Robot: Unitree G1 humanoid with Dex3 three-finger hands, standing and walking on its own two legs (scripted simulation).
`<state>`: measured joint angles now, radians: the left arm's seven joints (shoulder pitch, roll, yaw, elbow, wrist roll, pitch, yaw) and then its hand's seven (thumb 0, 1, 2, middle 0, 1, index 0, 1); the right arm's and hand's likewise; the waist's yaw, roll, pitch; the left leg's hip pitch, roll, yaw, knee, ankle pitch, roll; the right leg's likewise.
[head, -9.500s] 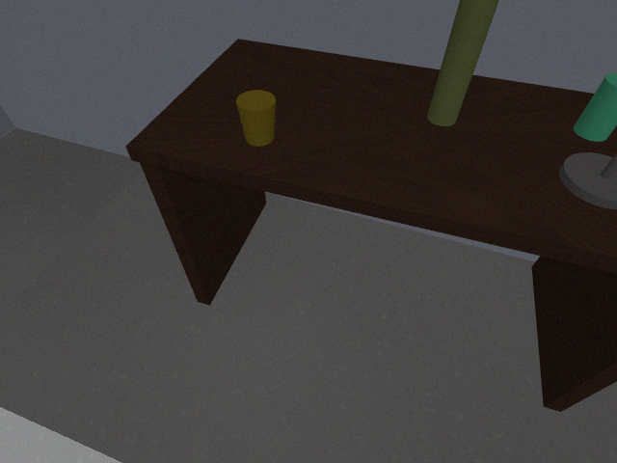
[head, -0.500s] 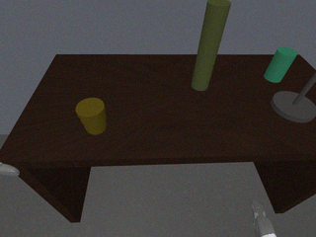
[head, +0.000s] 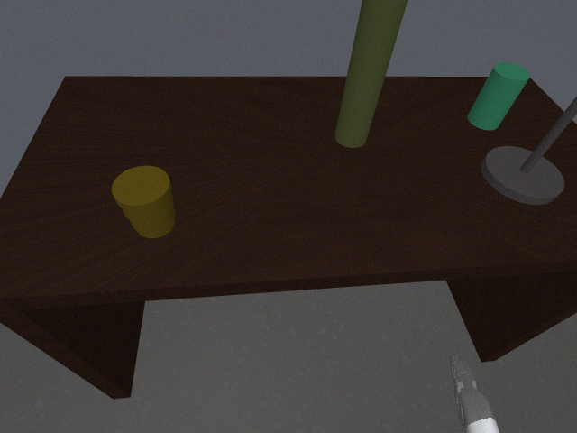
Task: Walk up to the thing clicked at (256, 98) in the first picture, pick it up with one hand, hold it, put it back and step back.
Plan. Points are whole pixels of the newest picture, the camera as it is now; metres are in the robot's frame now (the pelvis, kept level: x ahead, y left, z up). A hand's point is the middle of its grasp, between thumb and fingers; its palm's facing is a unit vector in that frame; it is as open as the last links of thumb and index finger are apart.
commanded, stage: go down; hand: left
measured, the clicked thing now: (148, 205) +0.48 +0.22 +0.02
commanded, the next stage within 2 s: approach in 1.52 s
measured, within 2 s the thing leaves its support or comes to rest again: neither
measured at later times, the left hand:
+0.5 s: hand out of the picture +0.36 +0.39 +0.13, palm faces +0.22 -0.98 -0.01, open 17.7 cm
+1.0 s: hand out of the picture +0.38 +0.41 +0.14, palm faces +0.24 -0.97 -0.01, open 17.6 cm
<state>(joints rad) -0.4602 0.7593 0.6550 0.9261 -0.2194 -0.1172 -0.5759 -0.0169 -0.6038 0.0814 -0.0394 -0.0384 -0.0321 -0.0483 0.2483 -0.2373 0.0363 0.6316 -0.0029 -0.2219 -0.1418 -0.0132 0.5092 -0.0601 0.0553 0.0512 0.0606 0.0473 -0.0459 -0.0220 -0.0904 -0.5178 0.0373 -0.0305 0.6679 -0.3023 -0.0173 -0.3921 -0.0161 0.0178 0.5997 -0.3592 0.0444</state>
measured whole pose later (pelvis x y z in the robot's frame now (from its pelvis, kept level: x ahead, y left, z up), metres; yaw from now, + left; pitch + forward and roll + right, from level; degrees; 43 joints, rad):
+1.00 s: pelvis +0.00 +0.01 -0.02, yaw +0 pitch +14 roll -3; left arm -0.63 0.93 0.68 1.08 -0.17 -0.09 -0.61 -0.02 -0.59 0.08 -0.05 -0.05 -0.05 -0.05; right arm 0.27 -0.24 0.05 0.55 -0.01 -0.23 -0.14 -0.01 0.51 -0.06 0.06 0.05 0.06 0.05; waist -0.09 -0.02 -0.14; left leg -0.70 0.04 -0.04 0.82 -0.37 -0.01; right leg -0.55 0.00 0.01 0.72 -0.41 0.05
